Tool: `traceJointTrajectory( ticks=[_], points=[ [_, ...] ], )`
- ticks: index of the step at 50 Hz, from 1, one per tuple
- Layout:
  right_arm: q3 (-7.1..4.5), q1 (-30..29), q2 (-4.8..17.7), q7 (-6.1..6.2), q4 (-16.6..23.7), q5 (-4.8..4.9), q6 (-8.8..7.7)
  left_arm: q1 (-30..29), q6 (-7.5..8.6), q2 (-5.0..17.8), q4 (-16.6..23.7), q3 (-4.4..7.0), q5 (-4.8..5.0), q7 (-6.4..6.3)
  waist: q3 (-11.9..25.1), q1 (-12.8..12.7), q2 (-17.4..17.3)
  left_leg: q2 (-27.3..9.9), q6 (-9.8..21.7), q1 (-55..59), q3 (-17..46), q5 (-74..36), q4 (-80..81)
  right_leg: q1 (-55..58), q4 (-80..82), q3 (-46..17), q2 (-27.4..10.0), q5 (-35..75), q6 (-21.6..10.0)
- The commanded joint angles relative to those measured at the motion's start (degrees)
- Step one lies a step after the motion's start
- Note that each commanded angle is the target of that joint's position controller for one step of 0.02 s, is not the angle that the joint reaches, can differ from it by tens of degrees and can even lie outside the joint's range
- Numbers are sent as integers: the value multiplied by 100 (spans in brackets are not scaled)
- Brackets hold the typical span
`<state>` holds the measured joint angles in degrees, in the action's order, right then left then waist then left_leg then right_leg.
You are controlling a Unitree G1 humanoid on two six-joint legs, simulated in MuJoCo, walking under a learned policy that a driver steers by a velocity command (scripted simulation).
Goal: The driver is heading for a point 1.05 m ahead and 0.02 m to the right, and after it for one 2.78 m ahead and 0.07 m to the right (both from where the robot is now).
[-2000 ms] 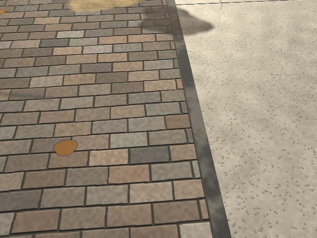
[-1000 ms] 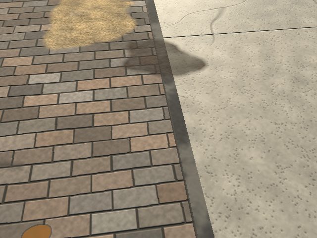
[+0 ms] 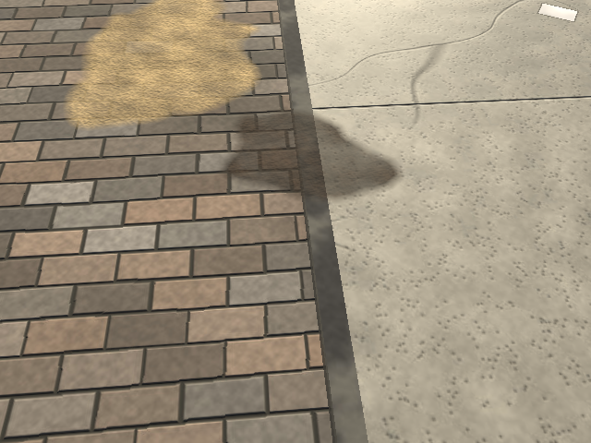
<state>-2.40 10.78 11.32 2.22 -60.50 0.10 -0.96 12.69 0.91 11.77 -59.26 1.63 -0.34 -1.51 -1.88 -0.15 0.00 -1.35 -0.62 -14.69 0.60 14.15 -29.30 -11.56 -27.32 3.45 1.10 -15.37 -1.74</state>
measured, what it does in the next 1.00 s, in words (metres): shifts its weight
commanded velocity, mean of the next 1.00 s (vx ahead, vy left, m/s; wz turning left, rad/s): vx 0.06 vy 0.00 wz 0.00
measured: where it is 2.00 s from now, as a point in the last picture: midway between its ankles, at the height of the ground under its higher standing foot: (277, 398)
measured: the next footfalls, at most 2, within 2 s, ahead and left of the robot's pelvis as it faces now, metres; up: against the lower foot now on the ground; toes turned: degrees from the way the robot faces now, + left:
left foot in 1.04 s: +0.11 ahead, +0.15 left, +0.00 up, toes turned +4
right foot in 1.54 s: +0.50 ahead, -0.06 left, +0.00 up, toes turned -2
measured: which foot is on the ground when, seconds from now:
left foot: down 0.00-0.78, up 0.80-1.00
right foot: down 0.00-1.00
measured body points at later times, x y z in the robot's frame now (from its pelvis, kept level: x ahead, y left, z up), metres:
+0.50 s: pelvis +0.00 +0.00 +0.00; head +0.01 +0.00 +0.45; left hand +0.02 +0.23 -0.16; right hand +0.04 -0.24 -0.16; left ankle +0.02 +0.13 -0.74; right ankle -0.01 -0.10 -0.74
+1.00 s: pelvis +0.04 +0.03 +0.00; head +0.05 +0.05 +0.45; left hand +0.00 +0.28 -0.16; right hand +0.09 -0.23 -0.13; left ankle +0.05 +0.14 -0.72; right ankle -0.01 -0.10 -0.74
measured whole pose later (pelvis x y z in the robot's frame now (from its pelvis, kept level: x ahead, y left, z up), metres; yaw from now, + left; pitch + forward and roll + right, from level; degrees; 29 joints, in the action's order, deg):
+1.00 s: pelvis +0.04 +0.03 +0.00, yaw +0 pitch +1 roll +0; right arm -3.4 12.9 11.4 0.7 -63.1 1.8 -4.3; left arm 21.9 2.9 12.9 -62.9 3.7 1.8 -1.6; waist 1.2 -1.3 2.4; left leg -2.5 3.7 -20.1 -3.6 21.4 -39.0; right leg -7.3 -23.8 2.1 -1.4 -17.5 -0.9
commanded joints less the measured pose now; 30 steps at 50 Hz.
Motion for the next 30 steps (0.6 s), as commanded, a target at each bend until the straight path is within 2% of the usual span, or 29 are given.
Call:
traceJointTrajectory(
  ticks=[1,14,30],
  points=[
    [-107,88,622,25,112,7,-21,193,16,457,97,87,10,-22,273,2,-74,-200,282,352,179,-1454,311,-27,375,-247,-271,1013,-95],
    [-92,97,483,42,-123,-2,71,311,-13,387,-168,69,16,-65,4,17,-22,-92,217,344,91,-1069,428,-96,481,-300,-319,729,-69],
    [-47,269,386,64,-337,-5,73,461,7,266,-337,41,17,-65,-131,21,7,-59,163,262,60,-643,565,-190,688,-362,-339,267,-98]
  ],
)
